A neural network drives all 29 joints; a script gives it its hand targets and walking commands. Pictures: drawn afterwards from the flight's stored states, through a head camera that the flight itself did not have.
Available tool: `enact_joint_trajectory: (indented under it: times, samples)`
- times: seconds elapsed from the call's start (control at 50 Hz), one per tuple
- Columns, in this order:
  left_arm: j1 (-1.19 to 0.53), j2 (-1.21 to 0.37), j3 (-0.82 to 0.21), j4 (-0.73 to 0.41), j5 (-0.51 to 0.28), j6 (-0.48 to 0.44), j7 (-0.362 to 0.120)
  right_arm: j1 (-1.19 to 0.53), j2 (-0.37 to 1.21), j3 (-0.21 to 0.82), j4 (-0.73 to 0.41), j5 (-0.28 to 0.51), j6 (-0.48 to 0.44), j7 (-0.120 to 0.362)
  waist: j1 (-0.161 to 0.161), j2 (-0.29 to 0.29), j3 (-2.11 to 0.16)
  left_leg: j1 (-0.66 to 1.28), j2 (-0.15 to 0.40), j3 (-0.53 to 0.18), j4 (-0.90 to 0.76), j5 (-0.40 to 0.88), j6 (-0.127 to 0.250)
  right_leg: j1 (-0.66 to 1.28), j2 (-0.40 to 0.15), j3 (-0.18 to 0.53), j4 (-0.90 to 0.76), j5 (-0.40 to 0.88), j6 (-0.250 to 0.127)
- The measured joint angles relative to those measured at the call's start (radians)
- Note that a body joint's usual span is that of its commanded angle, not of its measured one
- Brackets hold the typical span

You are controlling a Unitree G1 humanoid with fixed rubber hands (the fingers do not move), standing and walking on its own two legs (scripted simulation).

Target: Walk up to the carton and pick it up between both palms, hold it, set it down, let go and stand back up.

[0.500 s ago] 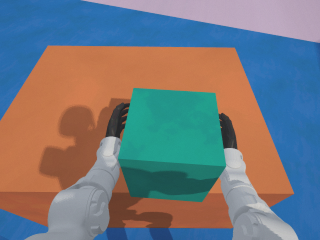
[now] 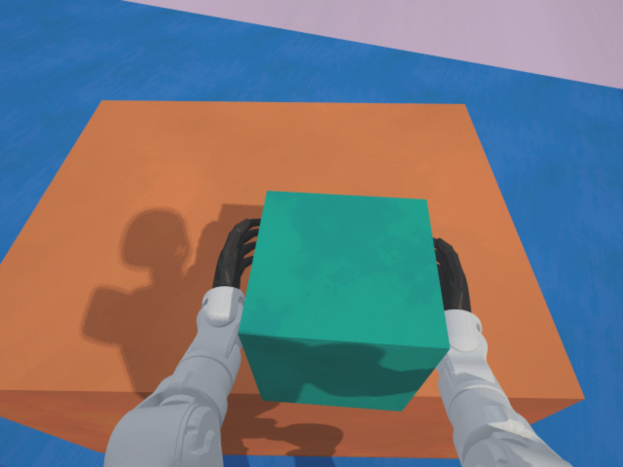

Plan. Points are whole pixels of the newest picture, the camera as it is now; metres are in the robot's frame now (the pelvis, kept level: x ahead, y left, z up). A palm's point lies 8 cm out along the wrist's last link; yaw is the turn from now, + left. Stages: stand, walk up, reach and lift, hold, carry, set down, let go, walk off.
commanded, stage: reach and lift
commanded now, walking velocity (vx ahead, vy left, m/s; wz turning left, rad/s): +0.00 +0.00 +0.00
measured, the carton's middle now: (338, 307) +0.35 -0.01 -0.02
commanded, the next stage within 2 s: none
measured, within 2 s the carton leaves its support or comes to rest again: leaves its support in 0.78 s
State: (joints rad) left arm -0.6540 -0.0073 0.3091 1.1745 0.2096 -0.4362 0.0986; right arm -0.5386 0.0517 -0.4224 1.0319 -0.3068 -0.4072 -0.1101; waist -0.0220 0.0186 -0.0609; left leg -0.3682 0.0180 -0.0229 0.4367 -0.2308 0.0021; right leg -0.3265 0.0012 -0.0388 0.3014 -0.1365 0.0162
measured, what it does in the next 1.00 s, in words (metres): stands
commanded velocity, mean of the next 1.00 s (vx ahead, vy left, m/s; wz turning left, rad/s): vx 0.00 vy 0.00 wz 0.00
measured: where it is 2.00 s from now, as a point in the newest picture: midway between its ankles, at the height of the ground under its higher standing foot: outside the picture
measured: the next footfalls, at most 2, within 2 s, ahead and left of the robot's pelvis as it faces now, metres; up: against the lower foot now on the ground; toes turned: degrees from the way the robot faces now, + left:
none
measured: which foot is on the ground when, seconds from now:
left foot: down 0.00-1.00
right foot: down 0.00-1.00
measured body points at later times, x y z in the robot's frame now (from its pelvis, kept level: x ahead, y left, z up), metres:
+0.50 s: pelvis +0.00 -0.01 +0.00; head +0.06 +0.01 +0.45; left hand +0.39 +0.14 +0.02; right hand +0.37 -0.17 +0.01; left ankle -0.02 +0.11 -0.74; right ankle +0.00 -0.13 -0.74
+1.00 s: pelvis -0.01 -0.01 +0.00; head +0.02 +0.02 +0.45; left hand +0.38 +0.13 +0.05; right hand +0.36 -0.17 +0.05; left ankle -0.02 +0.11 -0.74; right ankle +0.00 -0.13 -0.74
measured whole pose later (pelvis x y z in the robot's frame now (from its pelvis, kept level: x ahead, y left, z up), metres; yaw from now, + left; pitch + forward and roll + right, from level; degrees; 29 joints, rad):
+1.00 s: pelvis -0.01 -0.01 +0.00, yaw +1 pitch +9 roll -2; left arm -0.66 -0.02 0.33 1.13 0.27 -0.52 0.09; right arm -0.57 0.02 -0.42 1.17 -0.29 -0.63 -0.16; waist -0.01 -0.04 -0.10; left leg -0.36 0.03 -0.02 0.38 -0.18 -0.01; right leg -0.31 0.01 -0.06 0.24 -0.09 0.00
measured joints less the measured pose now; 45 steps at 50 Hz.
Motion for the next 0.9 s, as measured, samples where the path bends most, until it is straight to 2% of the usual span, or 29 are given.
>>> enact_joint_trajectory:
  times: [0.56, 0.7, 0.82, 0.9]
  samples:
    - [0.011, -0.012, 0.040, -0.078, 0.052, 0.047, -0.028, -0.003, 0.007, -0.005, -0.005, -0.014, -0.004, -0.015, 0.004, -0.028, 0.014, 0.025, 0.003, 0.003, -0.071, 0.041, -0.007, 0.025, -0.001, -0.011, -0.061, 0.032, -0.008]
    - [0.030, -0.008, -0.008, -0.081, 0.024, 0.037, -0.011, 0.017, -0.002, 0.027, 0.014, 0.028, -0.036, -0.024, 0.005, -0.022, -0.022, -0.016, 0.011, -0.002, -0.043, 0.030, -0.011, 0.002, 0.008, -0.019, -0.067, 0.037, -0.010]
    - [0.038, -0.008, -0.044, -0.079, -0.008, -0.023, 0.004, 0.026, -0.023, 0.072, 0.027, 0.058, -0.104, -0.043, 0.000, -0.024, -0.051, -0.038, 0.012, -0.011, -0.028, 0.030, -0.012, -0.014, 0.008, -0.029, -0.058, 0.036, -0.011]
    - [0.023, -0.013, -0.026, -0.069, 0.010, -0.059, 0.003, 0.006, -0.030, 0.055, 0.065, 0.051, -0.160, -0.048, 0.000, -0.035, -0.057, -0.027, 0.012, -0.008, -0.035, 0.037, -0.012, -0.007, 0.007, -0.029, -0.056, 0.038, -0.012]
